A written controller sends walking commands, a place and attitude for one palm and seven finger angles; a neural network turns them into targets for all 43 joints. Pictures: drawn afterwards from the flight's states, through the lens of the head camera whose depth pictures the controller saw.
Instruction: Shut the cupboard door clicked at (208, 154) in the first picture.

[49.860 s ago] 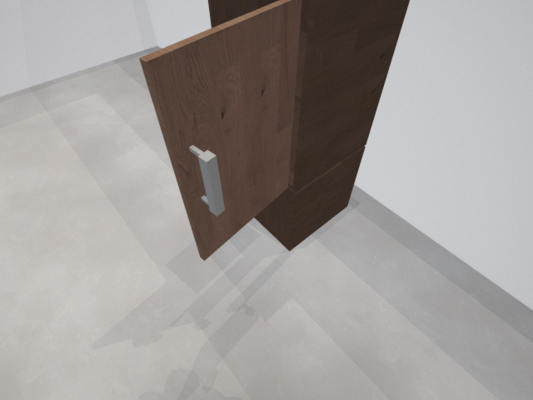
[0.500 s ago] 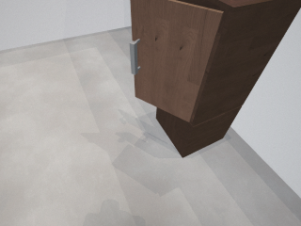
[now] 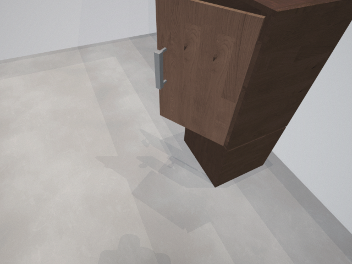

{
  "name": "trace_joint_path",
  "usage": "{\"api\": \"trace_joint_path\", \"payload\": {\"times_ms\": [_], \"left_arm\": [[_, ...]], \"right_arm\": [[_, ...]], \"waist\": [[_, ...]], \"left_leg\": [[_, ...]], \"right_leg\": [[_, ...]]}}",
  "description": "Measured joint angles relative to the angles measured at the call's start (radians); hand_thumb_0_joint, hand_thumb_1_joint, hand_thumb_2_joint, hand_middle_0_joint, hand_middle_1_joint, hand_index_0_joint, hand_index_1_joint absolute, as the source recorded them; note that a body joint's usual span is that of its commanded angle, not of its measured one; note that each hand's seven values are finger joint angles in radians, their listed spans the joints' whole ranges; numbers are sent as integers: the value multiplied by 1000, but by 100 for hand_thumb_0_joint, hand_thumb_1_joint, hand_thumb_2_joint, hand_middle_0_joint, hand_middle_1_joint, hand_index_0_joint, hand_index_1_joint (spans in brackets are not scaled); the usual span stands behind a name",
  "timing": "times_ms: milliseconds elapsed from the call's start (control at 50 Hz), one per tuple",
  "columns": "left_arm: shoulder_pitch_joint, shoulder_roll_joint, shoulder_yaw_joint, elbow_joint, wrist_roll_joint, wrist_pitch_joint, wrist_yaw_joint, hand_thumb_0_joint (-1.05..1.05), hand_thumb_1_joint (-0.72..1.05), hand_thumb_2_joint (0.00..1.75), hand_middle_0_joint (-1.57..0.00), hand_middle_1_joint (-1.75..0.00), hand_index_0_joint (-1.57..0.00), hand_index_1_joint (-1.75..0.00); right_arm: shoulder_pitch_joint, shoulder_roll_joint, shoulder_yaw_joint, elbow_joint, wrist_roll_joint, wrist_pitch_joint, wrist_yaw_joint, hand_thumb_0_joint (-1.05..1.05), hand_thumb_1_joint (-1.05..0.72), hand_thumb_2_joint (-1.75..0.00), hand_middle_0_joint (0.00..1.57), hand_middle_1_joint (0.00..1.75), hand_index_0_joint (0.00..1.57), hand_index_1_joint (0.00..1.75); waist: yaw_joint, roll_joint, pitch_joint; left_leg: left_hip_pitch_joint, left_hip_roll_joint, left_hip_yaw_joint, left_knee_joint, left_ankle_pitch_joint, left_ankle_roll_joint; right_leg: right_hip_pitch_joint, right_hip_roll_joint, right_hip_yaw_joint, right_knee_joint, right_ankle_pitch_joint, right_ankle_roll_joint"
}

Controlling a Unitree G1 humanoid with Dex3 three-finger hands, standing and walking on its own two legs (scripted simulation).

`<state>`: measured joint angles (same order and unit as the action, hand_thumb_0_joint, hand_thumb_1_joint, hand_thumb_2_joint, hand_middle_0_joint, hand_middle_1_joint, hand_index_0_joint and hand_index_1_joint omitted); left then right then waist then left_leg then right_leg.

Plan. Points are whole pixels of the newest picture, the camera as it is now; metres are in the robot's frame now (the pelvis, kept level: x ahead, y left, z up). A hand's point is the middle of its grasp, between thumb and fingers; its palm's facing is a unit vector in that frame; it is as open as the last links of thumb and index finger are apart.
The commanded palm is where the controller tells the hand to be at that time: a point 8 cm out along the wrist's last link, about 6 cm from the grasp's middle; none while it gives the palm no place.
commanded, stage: walk to a spot facing it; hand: left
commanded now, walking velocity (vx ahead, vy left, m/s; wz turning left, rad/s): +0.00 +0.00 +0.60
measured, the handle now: (162, 68) +0.86 +0.10 -0.03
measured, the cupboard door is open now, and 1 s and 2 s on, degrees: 31 31 31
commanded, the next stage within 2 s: none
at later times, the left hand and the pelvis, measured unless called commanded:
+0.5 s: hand out of the picture +0.04 +0.26 -0.16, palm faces +0.27 -0.92 -0.28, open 7.4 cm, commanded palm none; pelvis -0.01 +0.02 -0.01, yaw +17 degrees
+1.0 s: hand out of the picture -0.09 +0.19 -0.19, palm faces +0.59 -0.75 -0.29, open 7.4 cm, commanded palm none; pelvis +0.02 -0.01 -0.02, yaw +38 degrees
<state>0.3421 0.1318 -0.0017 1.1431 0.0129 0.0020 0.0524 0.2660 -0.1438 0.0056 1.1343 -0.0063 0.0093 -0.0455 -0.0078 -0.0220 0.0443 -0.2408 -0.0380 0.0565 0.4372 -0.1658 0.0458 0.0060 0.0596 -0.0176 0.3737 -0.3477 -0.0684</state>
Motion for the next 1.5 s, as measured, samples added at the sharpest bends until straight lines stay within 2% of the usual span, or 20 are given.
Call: {"api": "trace_joint_path", "payload": {"times_ms": [100, 200, 260, 320, 380, 520, 600, 640, 700, 760, 880, 940, 980, 1040, 1100, 1200, 1260, 1320, 1400, 1500], "left_arm": [[-18, 11, 25, -42, 5, 12, 1, 0, 90, 90, -20, -30, -20, -30], [-31, 44, 49, -89, 19, 20, 1, 0, 90, 90, -20, -30, -20, -30], [-45, 65, 57, -116, 14, 24, -8, 0, 90, 90, -20, -30, -20, -30], [-84, 77, 63, -148, 5, 45, -11, 0, 90, 90, -20, -30, -20, -30], [-139, 89, 69, -181, 11, 59, -18, 1, 91, 90, -20, -30, -20, -30], [-216, 109, 71, -273, 19, 43, -30, 0, 91, 90, -20, -30, -20, -30], [-220, 119, 66, -299, 18, 38, -31, 0, 91, 90, -20, -30, -20, -30], [-197, 132, 63, -317, 20, 27, -32, 0, 91, 90, -20, -30, -20, -30], [-180, 115, 56, -300, 24, 26, -22, 0, 90, 90, -20, -30, -20, -30], [-150, 99, 52, -278, 23, 27, -16, 0, 90, 90, -20, -30, -20, -30], [-103, 98, 50, -265, 25, 21, -23, 1, 90, 90, -20, -30, -20, -30], [-71, 105, 54, -265, 16, 26, -30, 1, 90, 90, -20, -30, -21, -30], [-84, 122, 58, -254, 15, 47, -27, 1, 90, 90, -20, -30, -21, -30], [-114, 130, 66, -238, 12, 71, -25, 1, 90, 90, -20, -30, -20, -30], [-136, 125, 68, -251, 11, 69, -35, 1, 91, 90, -20, -30, -20, -30], [-131, 117, 64, -300, 17, 29, -42, 1, 91, 90, -20, -30, -20, -30], [-129, 91, 54, -306, 24, 13, -32, 1, 90, 90, -20, -30, -20, -30], [-117, 69, 49, -300, 25, 16, -22, 0, 90, 90, -20, -30, -20, -30], [-111, 58, 44, -289, 26, 16, -22, 1, 90, 90, -20, -30, -20, -30], [-101, 63, 51, -278, 27, 7, -32, 0, 90, 90, -20, -30, -21, -30]], "right_arm": [[21, -2, -15, -23, -4, 26, 11, 0, -90, -89, 20, 30, 20, 30], [25, -1, -38, -60, -7, 60, 24, 0, -90, -89, 20, 30, 20, 30], [21, -16, -46, -105, -12, 53, 32, 1, -90, -89, 20, 30, 20, 30], [-4, -39, -56, -140, -19, 37, 34, 0, -90, -89, 20, 30, 20, 30], [-23, -55, -56, -165, -25, 35, 35, 0, -91, -89, 20, 30, 20, 30], [-58, -89, -65, -202, -27, 42, 43, 0, -90, -89, 20, 30, 21, 30], [-70, -105, -79, -223, -25, 50, 48, 0, -90, -89, 20, 30, 21, 30], [-66, -107, -88, -235, -17, 59, 49, 0, -90, -89, 20, 30, 21, 30], [-84, -133, -107, -242, -18, 66, 53, 0, -90, -89, 20, 30, 20, 30], [-97, -141, -109, -252, -16, 67, 60, 1, -91, -89, 19, 30, 20, 30], [-124, -120, -82, -265, -7, 64, 74, 1, -91, -90, 19, 30, 20, 30], [-133, -121, -70, -276, -11, 47, 78, 1, -91, -90, 19, 30, 20, 30], [-151, -105, -65, -275, -11, 32, 73, 1, -91, -89, 19, 30, 20, 30], [-151, -88, -54, -280, -15, 28, 57, 0, -90, -89, 20, 30, 20, 30], [-146, -85, -50, -275, -19, 37, 50, 0, -90, -89, 20, 30, 20, 30], [-128, -88, -58, -269, -15, 57, 52, 0, -90, -89, 20, 30, 21, 30], [-135, -105, -81, -256, -13, 69, 56, 1, -90, -89, 20, 30, 21, 30], [-137, -109, -89, -250, -14, 71, 64, 1, -90, -89, 20, 30, 20, 30], [-135, -97, -83, -251, -9, 71, 73, 1, -91, -89, 19, 30, 20, 30], [-133, -78, -68, -248, -7, 63, 77, 1, -91, -89, 19, 30, 20, 30]], "waist": [[-4, 14, 16], [-12, -8, 49], [-24, -28, 64], [-22, -27, 78], [-24, -8, 72], [-26, 55, 47], [-30, 70, 36], [-24, 46, 18], [-17, 61, 42], [-21, 53, 66], [-7, -7, 106], [4, -11, 97], [18, -33, 114], [22, -30, 114], [19, -2, 103], [15, 32, 62], [11, 61, 67], [1, 54, 69], [-7, 19, 72], [9, -14, 71]], "left_leg": [[-69, -6, -34, 128, -54, -4], [-138, 34, 10, 384, -283, -42], [-109, 45, 35, 276, -124, -25], [-138, 15, 40, 299, -116, 20], [-143, -5, 14, 232, -94, 24], [-150, -5, -101, 75, 24, 7], [-167, -11, -170, 55, 48, -20], [-202, -40, -187, 102, -1, -39], [-303, -45, -155, 429, -232, -71], [-328, -7, -83, 624, -271, -91], [-179, 46, 3, 359, -256, -89], [-97, 50, 6, 183, -92, -51], [-115, 34, -2, 230, -130, -36], [-111, 25, -38, 212, -140, -44], [-100, 24, -82, 171, -112, -56], [-133, 15, -147, 209, -132, -76], [-226, -4, -152, 504, -310, -70], [-271, 7, -96, 707, -313, -81], [-220, 37, -34, 606, -314, -93], [-116, 54, 17, 365, -318, -75]], "right_leg": [[-36, -1, -50, 91, -56, -4], [-35, -30, -114, 186, -129, 1], [-79, -80, -152, 323, -185, 25], [-240, -106, -86, 613, -217, 58], [-368, -107, -18, 720, -172, 72], [-429, -93, 30, 538, -98, 103], [-356, -65, 25, 358, -73, 106], [-282, -75, 32, 174, -48, 81], [-273, -88, -2, 181, 32, 75], [-239, -115, -36, 179, 10, 81], [-209, -190, -114, 230, -51, 96], [-256, -216, -146, 363, -110, 115], [-335, -209, -85, 547, -200, 126], [-427, -170, -31, 693, -194, 132], [-449, -141, -17, 629, -154, 131], [-359, -107, -22, 298, -27, 109], [-349, -115, -67, 314, -13, 55], [-308, -137, -98, 270, 0, 46], [-265, -171, -145, 219, 11, 51], [-239, -203, -217, 224, -15, 68]]}}
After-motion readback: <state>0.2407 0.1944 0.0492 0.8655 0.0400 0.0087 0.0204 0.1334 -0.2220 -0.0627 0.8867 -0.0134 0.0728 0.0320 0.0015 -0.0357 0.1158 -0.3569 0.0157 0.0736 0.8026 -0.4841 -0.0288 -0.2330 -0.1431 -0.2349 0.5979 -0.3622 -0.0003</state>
